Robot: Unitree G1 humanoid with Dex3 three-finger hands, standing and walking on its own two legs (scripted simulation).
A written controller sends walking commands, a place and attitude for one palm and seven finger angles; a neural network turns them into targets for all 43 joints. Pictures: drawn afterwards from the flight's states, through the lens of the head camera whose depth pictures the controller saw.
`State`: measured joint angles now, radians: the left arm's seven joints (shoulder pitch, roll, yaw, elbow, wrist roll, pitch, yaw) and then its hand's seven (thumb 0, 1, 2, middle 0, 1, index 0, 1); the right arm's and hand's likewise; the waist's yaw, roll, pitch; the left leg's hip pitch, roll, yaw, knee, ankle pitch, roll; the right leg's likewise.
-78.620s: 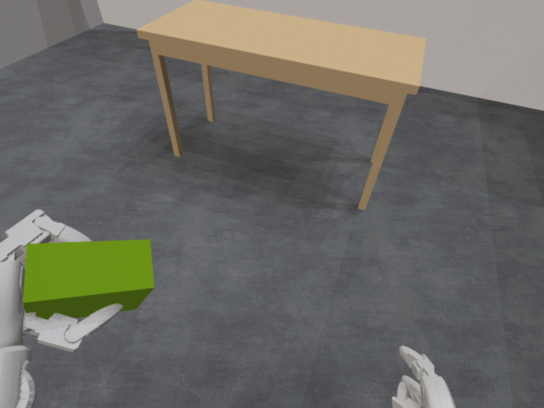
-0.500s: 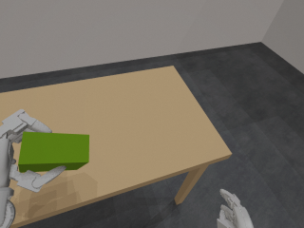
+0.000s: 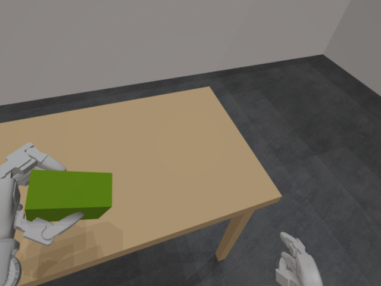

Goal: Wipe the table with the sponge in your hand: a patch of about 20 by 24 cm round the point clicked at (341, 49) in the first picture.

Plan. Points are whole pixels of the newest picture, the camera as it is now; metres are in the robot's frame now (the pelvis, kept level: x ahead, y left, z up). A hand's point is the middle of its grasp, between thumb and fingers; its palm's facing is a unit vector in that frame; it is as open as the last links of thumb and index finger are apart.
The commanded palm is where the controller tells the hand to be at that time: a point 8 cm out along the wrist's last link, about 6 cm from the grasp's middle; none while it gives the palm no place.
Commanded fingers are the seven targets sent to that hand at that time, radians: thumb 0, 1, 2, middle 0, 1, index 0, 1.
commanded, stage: come to a stop and stand still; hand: left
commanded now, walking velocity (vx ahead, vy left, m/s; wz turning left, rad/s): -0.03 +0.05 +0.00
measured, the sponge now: (81, 197) +0.23 +0.21 +0.11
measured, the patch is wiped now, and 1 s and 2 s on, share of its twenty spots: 0.00 0.00 0.00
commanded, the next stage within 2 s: look again from close up in 0.88 s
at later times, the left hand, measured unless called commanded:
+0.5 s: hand (44, 192) +0.23 +0.26 +0.13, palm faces +0.29 -0.86 -0.42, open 9.9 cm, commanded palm +0.16 +0.29 +0.17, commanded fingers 0.00 0.10 1.30 -1.20 -1.60 -1.20 -1.60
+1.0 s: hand (31, 193) +0.22 +0.27 +0.15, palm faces +0.37 -0.86 -0.36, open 10.0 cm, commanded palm +0.16 +0.30 +0.17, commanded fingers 0.00 0.10 1.30 -1.20 -1.60 -1.20 -1.60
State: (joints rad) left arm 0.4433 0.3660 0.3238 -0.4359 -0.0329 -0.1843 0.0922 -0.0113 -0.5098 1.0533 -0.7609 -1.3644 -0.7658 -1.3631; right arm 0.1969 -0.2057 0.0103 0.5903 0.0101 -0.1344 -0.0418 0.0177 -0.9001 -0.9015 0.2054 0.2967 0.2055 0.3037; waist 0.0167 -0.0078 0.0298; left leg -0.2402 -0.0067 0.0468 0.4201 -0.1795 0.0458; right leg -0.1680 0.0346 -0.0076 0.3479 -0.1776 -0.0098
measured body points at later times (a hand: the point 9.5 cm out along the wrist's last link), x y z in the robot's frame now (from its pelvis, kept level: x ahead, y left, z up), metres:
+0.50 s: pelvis +0.01 +0.01 +0.00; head +0.04 +0.05 +0.44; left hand +0.20 +0.31 +0.16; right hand +0.17 -0.21 -0.08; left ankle +0.03 +0.08 -0.74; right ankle +0.00 -0.11 -0.74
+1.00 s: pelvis +0.00 +0.02 +0.00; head +0.02 +0.05 +0.44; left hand +0.19 +0.32 +0.17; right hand +0.19 -0.19 -0.07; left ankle +0.03 +0.08 -0.74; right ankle +0.01 -0.11 -0.74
